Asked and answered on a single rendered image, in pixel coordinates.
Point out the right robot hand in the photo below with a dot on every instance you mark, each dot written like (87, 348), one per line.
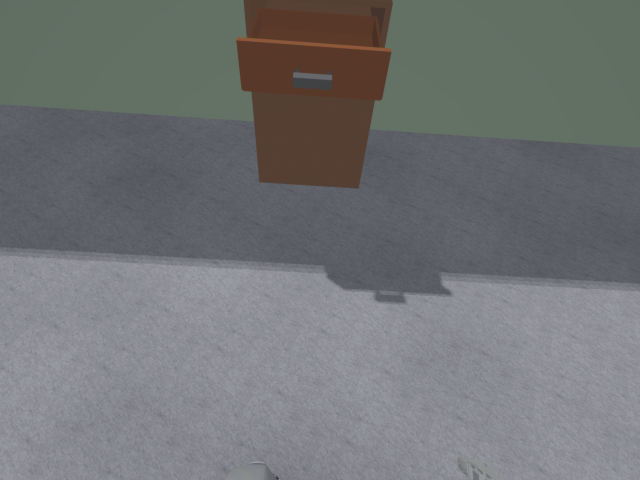
(476, 470)

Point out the cabinet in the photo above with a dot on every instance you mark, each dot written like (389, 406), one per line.
(313, 140)

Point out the drawer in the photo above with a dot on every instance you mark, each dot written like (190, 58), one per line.
(281, 41)

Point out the handle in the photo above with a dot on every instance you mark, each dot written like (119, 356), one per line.
(312, 81)

